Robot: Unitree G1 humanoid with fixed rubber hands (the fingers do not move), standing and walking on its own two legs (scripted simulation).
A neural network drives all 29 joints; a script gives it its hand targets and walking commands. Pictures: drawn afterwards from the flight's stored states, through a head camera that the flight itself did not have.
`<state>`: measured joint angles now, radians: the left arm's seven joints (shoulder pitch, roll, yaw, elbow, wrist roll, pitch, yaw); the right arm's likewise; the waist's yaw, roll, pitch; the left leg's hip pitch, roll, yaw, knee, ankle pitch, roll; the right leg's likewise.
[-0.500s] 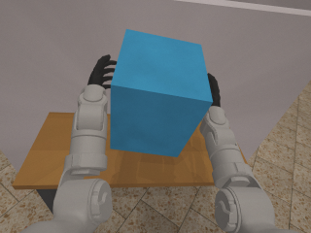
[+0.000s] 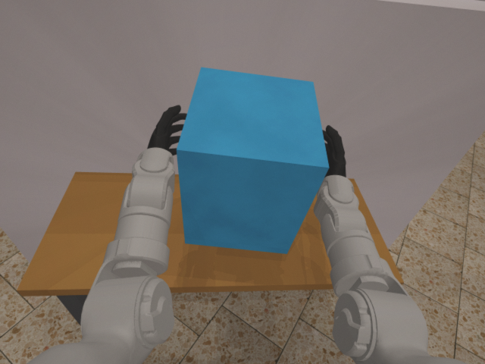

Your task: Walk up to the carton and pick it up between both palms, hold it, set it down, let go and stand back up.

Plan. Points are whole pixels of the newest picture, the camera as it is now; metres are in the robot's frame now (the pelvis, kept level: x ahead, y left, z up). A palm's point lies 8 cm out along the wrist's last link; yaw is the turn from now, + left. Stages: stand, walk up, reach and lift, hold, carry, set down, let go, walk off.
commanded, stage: set down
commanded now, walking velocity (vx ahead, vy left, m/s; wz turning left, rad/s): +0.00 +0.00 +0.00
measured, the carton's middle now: (246, 166) +0.44 -0.01 +0.12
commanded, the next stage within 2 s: none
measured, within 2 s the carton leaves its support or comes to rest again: rests again in 1.76 s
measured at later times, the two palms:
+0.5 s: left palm (164, 159) +0.43 +0.13 +0.14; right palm (327, 177) +0.40 -0.16 +0.13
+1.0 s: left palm (170, 166) +0.44 +0.13 +0.10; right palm (323, 183) +0.41 -0.16 +0.10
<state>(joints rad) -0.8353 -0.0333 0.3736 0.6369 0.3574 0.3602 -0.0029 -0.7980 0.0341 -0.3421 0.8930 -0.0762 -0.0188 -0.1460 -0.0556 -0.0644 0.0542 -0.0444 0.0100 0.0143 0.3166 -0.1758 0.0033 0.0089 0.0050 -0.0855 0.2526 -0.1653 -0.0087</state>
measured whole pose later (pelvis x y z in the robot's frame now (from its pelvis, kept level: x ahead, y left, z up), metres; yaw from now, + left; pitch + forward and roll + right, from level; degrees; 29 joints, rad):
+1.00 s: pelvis +0.02 +0.01 +0.00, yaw -2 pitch +2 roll +0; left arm -0.87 -0.04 0.47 0.90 0.35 0.16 0.01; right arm -0.80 0.10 -0.60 0.92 -0.33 -0.09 -0.07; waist -0.02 -0.05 -0.01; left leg -0.16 0.01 0.06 0.31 -0.19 0.01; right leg -0.14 0.00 -0.04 0.28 -0.18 0.00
